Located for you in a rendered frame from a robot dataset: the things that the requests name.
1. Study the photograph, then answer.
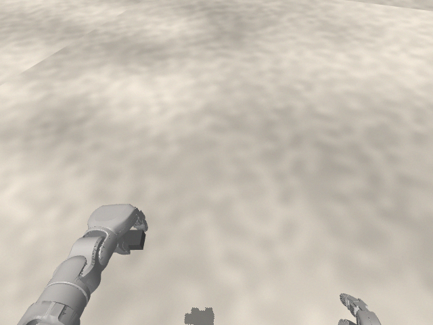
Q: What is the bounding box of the left robot hand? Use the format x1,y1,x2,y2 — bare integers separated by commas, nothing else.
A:
88,204,148,255

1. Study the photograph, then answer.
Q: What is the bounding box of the left robot arm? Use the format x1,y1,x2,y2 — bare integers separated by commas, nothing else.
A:
17,226,118,325

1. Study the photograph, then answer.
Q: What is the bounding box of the right robot hand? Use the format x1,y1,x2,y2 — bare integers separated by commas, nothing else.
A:
338,293,381,325

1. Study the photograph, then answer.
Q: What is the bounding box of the small box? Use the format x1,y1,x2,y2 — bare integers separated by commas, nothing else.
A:
122,230,145,250

